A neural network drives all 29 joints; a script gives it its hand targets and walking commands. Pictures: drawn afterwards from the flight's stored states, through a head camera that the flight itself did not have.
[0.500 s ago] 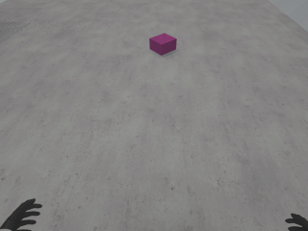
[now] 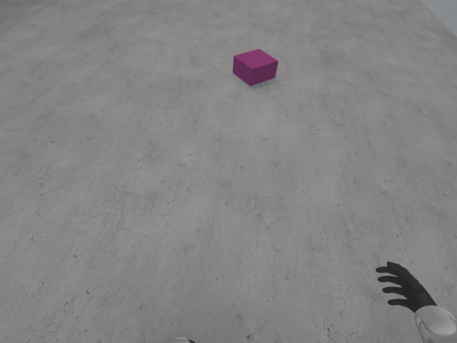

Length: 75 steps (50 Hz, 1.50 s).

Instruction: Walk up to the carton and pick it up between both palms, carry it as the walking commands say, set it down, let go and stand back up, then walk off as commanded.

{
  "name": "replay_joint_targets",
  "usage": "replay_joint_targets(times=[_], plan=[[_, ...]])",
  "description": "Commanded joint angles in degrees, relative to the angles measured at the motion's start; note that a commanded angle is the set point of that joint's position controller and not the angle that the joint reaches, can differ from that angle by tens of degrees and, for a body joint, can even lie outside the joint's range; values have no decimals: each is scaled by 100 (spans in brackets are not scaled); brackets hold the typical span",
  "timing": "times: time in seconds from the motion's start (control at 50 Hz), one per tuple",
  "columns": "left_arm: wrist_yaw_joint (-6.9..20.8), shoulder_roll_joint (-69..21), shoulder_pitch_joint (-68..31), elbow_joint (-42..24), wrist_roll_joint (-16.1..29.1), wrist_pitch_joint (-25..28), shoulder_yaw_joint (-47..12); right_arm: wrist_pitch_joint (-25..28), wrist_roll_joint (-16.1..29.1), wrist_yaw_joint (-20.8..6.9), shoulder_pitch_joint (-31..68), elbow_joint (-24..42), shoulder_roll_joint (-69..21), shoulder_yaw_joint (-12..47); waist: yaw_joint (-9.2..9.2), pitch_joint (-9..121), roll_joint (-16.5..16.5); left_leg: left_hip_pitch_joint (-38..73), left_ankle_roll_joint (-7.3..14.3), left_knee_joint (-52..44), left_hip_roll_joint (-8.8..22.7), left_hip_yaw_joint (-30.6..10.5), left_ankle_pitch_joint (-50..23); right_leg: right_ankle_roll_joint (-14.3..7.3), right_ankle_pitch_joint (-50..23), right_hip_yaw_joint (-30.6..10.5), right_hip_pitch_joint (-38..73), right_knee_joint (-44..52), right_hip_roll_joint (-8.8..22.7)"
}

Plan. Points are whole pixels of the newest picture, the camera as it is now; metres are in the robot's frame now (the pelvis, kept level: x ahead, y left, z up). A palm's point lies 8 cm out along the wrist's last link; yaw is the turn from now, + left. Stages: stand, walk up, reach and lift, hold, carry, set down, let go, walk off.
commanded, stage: walk up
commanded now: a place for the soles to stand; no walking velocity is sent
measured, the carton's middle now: (254, 66) +2.29 -0.07 -0.68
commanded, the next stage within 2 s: none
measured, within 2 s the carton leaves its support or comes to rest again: neither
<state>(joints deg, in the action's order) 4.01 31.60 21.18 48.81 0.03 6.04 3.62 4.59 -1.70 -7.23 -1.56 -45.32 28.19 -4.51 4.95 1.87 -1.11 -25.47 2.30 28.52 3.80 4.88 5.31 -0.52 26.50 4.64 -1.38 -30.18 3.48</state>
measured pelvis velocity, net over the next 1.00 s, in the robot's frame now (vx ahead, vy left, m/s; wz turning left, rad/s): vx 0.64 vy -0.01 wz -0.04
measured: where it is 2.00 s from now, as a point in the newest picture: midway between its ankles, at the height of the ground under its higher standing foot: (248, 165)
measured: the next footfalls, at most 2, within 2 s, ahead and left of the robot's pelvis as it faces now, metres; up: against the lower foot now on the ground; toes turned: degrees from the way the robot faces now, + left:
right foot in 0.40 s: +0.45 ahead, -0.15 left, +0.00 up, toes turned -8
left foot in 0.84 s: +0.73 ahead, +0.09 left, +0.00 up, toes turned +4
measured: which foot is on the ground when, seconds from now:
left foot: down 0.00-0.40, up 0.42-0.82, down 0.84-1.00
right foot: up 0.00-0.38, down 0.40-0.84, up 0.86-1.00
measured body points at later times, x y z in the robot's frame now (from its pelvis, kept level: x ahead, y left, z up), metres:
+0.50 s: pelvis +0.33 -0.04 +0.00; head +0.35 -0.06 +0.45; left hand +0.55 +0.27 -0.04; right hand +0.35 -0.40 -0.11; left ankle +0.20 +0.12 -0.65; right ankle +0.41 -0.15 -0.72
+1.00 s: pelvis +0.64 -0.01 +0.01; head +0.66 +0.01 +0.46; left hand +0.71 +0.33 -0.09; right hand +0.80 -0.35 -0.04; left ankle +0.69 +0.09 -0.72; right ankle +0.60 -0.15 -0.66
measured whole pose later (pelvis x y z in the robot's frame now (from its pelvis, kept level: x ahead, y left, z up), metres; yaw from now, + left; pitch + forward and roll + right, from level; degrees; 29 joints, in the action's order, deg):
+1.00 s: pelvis +0.64 -0.01 +0.01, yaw -3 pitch +0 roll +1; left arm 3.2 28.5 18.2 47.2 0.2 5.7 2.3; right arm 5.9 0.2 -3.9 -8.2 -44.7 26.6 -4.6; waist 2.4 -1.9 -3.2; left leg -17.5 2.5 27.9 0.7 7.2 10.6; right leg -1.1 18.6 0.1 -25.2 -60.6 5.1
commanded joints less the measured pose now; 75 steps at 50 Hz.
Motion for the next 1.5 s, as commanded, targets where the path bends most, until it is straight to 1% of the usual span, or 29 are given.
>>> replay_joint_targets(times=[0.0,0.02,0.04,0.08,0.12,0.22,0.32,0.36,0.38,0.4,0.42,0.44,0.46,0.54,0.72,0.78,0.82,0.84,0.86,0.88,0.96,1.18,1.24,1.26,1.28,1.3,1.34,1.38,1.48], plan=[[-101,511,-474,-850,35,128,-63,168,49,293,-2022,-66,2203,-622,-1346,1198,1895,4358,1235,-1619,2219,-4204,3623,-312,126,-363,-4573,-3945,-556],[-138,904,-601,-695,24,116,-8,205,211,307,-1603,-4,2000,-590,-1094,860,718,3760,1280,-1635,2189,-3846,3667,-340,-375,-1085,-4720,-4251,-66],[-71,988,-600,-562,61,145,66,215,262,318,-1383,19,1695,-491,-888,459,471,3185,1191,-1583,1836,-3013,3187,-272,-794,-1017,-4564,-3981,164],[51,908,-499,-390,12,98,166,259,238,354,-980,106,1279,-319,-537,-34,703,2103,962,-1769,1385,-1863,2125,-70,-1158,-930,-4036,-3213,548],[185,731,-722,-336,-29,9,202,317,210,358,-932,119,1243,-287,-517,-210,765,1559,993,-1946,1255,-1313,1692,93,-1261,-778,-3658,-2443,593],[374,497,-1918,-472,-81,-55,242,391,198,283,-1163,95,1441,-365,-767,-528,818,1423,926,-2247,994,-588,1548,31,-2317,-356,-3119,-564,406],[388,397,-2380,-512,-24,-138,280,325,156,360,-1380,-37,1569,-414,-646,-579,567,1693,751,-1867,1174,-261,161,-189,-2467,-116,-2327,-211,186],[325,473,-1877,-383,-37,-178,345,278,108,420,-1505,-67,1553,-406,-292,-267,257,1643,586,-713,1047,92,-898,-314,-2218,155,-1226,50,-70],[238,688,-998,-168,-71,-166,464,251,53,431,-1644,-45,1344,-314,144,269,-190,1121,435,850,701,374,-1197,-511,-1664,140,137,90,-245],[92,1195,109,-87,-133,-136,652,236,42,456,-1786,94,870,-125,645,957,-1043,-206,276,2835,354,365,-259,-767,-291,-1185,1592,100,536],[6,1706,15,-294,-62,-86,675,273,209,494,-2168,217,694,-72,385,1554,-1710,-1685,28,4251,-410,-167,2169,-1382,360,-4360,2375,1128,2240],[-21,1606,-394,-379,106,-84,623,238,248,562,-1777,104,1252,-168,230,1294,-674,-1649,124,4579,-39,-990,1973,-1514,227,-4125,1634,1260,2197],[-43,1304,-706,-412,137,-66,543,262,311,522,-1586,77,1339,-162,62,811,-371,-1574,119,4389,167,-1068,1529,-1554,-329,-3314,1022,1202,1893],[-57,828,-885,-440,66,113,348,168,134,337,-1675,-96,1021,-175,-361,-12,-554,-1049,-173,3218,496,-770,1066,-1390,-1893,-1439,-697,1596,1293],[-34,1055,-627,-430,-20,186,302,0,103,-11,58,294,609,-173,-281,-483,-374,43,-137,492,247,-210,-600,-1000,-1025,-505,-1185,2161,1024],[-89,1158,-397,-357,-37,118,309,-13,102,15,21,270,677,-207,-336,-523,-266,381,11,149,43,-89,-9,-944,-2111,-531,-723,1639,1211],[-130,953,-154,-374,20,59,190,60,-41,149,-1100,7,1024,-348,-852,239,430,2339,325,-147,-254,32,633,-693,-3419,63,-1201,-676,732],[-173,546,29,-545,86,61,15,102,-139,272,-1967,-55,1518,-534,-1230,1097,1320,3844,841,-339,1026,-1816,1814,-396,-2382,268,-2529,-2751,325],[-193,548,-31,-763,77,82,-1,130,30,335,-2049,77,2006,-651,-1241,1318,1773,4376,1369,-1209,2240,-4183,2465,-234,87,-193,-4120,-3832,-444],[-243,902,-124,-606,57,53,56,132,194,354,-1694,142,1786,-628,-1050,1048,631,3811,1385,-1224,2160,-3758,2354,-268,-229,-980,-4149,-4153,-57],[-65,740,25,-355,12,2,176,187,212,404,-1036,208,1038,-322,-519,-24,704,1907,982,-1482,1232,-1405,437,-10,-973,-753,-3393,-2951,576],[250,414,-1661,-486,-65,-116,301,256,218,373,-1365,166,1393,-393,-674,-602,676,1395,830,-1559,1009,-555,335,-104,-2279,-113,-2215,-354,226],[143,632,-847,-284,-107,-93,432,209,178,447,-1610,130,1244,-299,-124,-104,35,1086,534,297,780,-105,-991,-382,-1678,22,-447,124,-114],[32,972,122,-146,-142,-55,571,213,139,462,-1694,225,953,-173,373,447,-726,129,329,2113,390,166,-700,-663,-908,-751,925,290,313],[-72,1595,443,-300,-88,-21,694,242,191,474,-2051,399,590,-61,411,1149,-1725,-1414,12,3801,-410,52,1777,-1323,73,-3733,1975,1086,2062],[-87,1601,-4,-427,55,-43,667,185,236,553,-1886,262,1136,-182,183,1045,-839,-1590,89,4379,-224,-826,2189,-1660,311,-4147,1387,1302,2297],[-129,1064,-540,-546,96,-50,511,183,249,530,-1680,174,1196,-170,-66,213,-303,-1498,50,4022,150,-961,1643,-1630,-536,-2749,304,1239,1802],[-135,818,-693,-562,61,-4,425,139,165,462,-1904,-12,1064,-165,-307,-185,-596,-1159,-112,3336,368,-811,1395,-1412,-1304,-1733,-567,1428,1387],[-66,930,-551,-645,-41,108,426,31,71,235,-1289,130,757,-215,-291,-351,-622,-657,-305,1729,404,-383,822,-1387,-986,-980,-1162,1753,1179]])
